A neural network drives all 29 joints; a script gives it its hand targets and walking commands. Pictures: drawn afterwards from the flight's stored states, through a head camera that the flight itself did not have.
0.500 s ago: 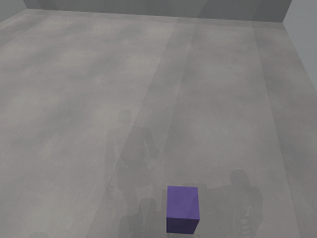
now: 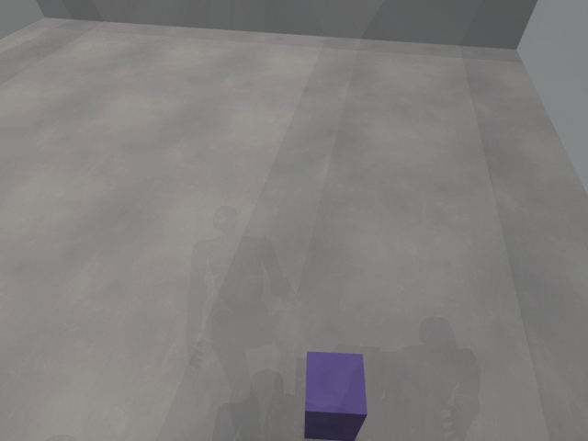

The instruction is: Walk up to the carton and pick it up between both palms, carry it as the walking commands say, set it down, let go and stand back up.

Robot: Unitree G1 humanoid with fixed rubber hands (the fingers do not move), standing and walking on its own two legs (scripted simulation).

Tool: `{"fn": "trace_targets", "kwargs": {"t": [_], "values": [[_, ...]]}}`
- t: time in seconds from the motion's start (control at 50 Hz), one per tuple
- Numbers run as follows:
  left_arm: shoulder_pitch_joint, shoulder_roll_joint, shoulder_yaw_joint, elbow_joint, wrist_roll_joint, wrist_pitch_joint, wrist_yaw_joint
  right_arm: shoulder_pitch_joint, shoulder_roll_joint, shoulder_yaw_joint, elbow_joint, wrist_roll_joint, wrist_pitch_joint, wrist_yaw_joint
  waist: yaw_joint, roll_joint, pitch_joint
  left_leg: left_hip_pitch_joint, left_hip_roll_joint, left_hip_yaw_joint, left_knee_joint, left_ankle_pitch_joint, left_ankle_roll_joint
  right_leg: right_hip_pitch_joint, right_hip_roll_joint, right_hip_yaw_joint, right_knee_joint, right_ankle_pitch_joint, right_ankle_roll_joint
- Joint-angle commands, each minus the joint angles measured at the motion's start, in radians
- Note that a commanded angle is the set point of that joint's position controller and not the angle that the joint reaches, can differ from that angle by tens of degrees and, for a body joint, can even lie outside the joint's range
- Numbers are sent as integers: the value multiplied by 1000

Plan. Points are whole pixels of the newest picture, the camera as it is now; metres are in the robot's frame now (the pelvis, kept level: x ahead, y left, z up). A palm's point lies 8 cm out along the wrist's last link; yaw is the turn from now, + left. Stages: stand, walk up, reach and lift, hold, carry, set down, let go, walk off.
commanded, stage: stand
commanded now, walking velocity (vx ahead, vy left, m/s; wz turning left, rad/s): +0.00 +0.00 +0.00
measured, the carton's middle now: (331, 398) +0.37 -0.07 -0.63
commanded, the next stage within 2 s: reach and lift in 0.08 s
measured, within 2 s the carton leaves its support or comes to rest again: neither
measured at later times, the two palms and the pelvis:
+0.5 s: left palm out of the picture +0.12 +0.19 -0.16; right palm out of the picture +0.11 -0.24 -0.15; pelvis -0.04 -0.01 -0.04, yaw -1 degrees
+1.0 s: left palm (229, 422) +0.22 +0.14 -0.21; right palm (447, 422) +0.20 -0.22 -0.19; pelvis -0.14 -0.01 -0.11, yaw -1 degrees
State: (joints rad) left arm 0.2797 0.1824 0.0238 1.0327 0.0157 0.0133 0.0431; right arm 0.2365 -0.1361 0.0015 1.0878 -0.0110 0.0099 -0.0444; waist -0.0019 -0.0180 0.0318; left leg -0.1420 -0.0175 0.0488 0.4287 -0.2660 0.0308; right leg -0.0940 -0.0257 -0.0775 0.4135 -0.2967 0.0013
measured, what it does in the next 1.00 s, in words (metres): lowers itself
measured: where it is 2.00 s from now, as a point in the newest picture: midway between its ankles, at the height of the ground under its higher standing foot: outside the picture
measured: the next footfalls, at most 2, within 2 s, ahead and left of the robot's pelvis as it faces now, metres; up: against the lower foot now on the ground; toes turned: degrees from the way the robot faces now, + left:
none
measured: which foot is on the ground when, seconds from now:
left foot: down 0.00-1.00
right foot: down 0.00-1.00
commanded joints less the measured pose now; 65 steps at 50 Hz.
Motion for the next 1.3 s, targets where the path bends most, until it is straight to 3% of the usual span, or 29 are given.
{"fn": "trace_targets", "kwargs": {"t": [0.0, 0.06, 0.08, 0.1, 0.12, 0.14, 0.18, 0.2, 0.24, 0.28, 0.34, 0.4, 0.46, 0.52, 0.58, 0.74, 0.9, 0.98, 1.08, 1.28], "values": [[70, 130, 25, -40, 1, -12, 7, 57, -125, -22, -43, -3, -14, -8, 2, 31, 22, 12, 134, -116, -62, 317, 4, -48, -99, 75, -64, 257, -29], [66, 132, 27, -40, 0, -12, 6, 63, -124, -21, -46, -4, -15, -8, 2, 31, 22, 8, 133, -114, -61, 304, 4, -45, -100, 78, -65, 256, -32], [-652, 137, 36, -596, -83, 38, -1, -672, -249, -108, -604, -8, 31, -14, -18, 4, -61, -253, 60, -69, 112, -35, -34, -448, -15, 74, 91, -67, -41], [-583, 183, 118, -429, -44, 146, -2, -552, -218, -145, -503, -27, 122, -13, 9, -15, -115, -294, 36, -53, 155, -122, -3, -440, -5, 82, 112, -88, -29], [-491, 185, 76, -462, -49, 206, -8, -484, -245, -130, -592, -37, 188, -8, 13, -28, -194, -272, 29, -52, 160, -111, 5, -446, -11, 53, 150, -86, -23], [-433, 165, 48, -478, -62, 270, -7, -405, -239, -101, -583, -5, 248, 3, 18, -3, -251, -278, 27, -52, 205, -41, -5, -514, -25, 58, 198, -19, -23], [-250, 104, 0, -487, -97, 434, -16, -203, -238, 0, -610, 8, 401, 43, 23, 33, -397, -166, 13, -107, 286, 273, -4, -541, -10, 81, 278, 138, -45], [-179, 85, 11, -444, -87, 509, -15, -138, -225, 1, -587, 9, 469, 52, 10, 24, -425, -133, 6, -138, 310, 375, 9, -545, 3, 103, 293, 210, -50], [-102, 71, 6, -470, -77, 590, -11, -83, -214, -42, -587, 4, 549, 70, -21, 25, -419, -129, -4, -168, 287, 462, 12, -549, 33, 114, 293, 280, -60], [-84, 51, 2, -498, -63, 586, -20, -53, -176, -74, -562, -11, 551, 88, -41, 10, -440, -141, -25, -168, 284, 588, 4, -518, 56, 112, 298, 438, -53], [-49, 77, 51, -526, 1, 537, -43, 4, -146, -109, -535, -41, 512, 107, -48, -9, -374, -232, -37, -121, 265, 516, 8, -432, 77, 124, 279, 444, -31], [-121, 64, 122, -586, 57, 438, -57, -106, -120, -129, -608, -71, 416, 116, -10, 8, -334, -355, -29, -92, 290, 424, -2, -435, 78, 133, 298, 363, -22], [-275, 28, 140, -659, 76, 350, -67, -250, -102, -145, -688, -73, 337, 112, -5, 8, -366, -443, -23, -84, 356, 285, -16, -499, 54, 143, 347, 224, -11], [-411, 16, 125, -733, 49, 334, -69, -399, -118, -137, -801, -37, 320, 88, -10, -4, -472, -430, -25, -82, 433, 193, -18, -564, 21, 131, 404, 133, 2], [-457, 7, 103, -775, 24, 366, -60, -454, -128, -133, -866, -16, 352, 66, -17, -15, -577, -422, -27, -71, 478, 157, -14, -571, 23, 116, 447, 113, 9], [-689, -4, 70, -745, -6, 484, -10, -656, -117, -139, -767, 9, 467, 40, -23, -7, -537, -517, -7, -60, 480, -101, -11, -665, 38, 102, 459, -127, 1], [-1085, 4, 107, -596, 0, 484, 50, -999, -154, -218, -587, 3, 444, 17, -34, 39, -615, -544, -5, -61, 496, -218, -29, -763, 41, 81, 497, -196, -7], [-1241, 12, 122, -512, -12, 451, 82, -1157, -178, -250, -533, 4, 404, 3, -43, 46, -701, -537, -8, -63, 510, -212, -37, -805, 45, 68, 508, -178, -13], [-1363, 24, 144, -445, -30, 384, 113, -1296, -169, -245, -513, 27, 339, -23, -45, 30, -852, -554, -19, -55, 538, -104, -41, -796, 55, 66, 526, -84, -13], [-1478, 57, 163, -463, -33, 232, 133, -1428, -190, -258, -528, 68, 197, -56, -58, 12, -1138, -575, -60, -55, 603, 144, -34, -768, 78, 85, 571, 134, -5]]}}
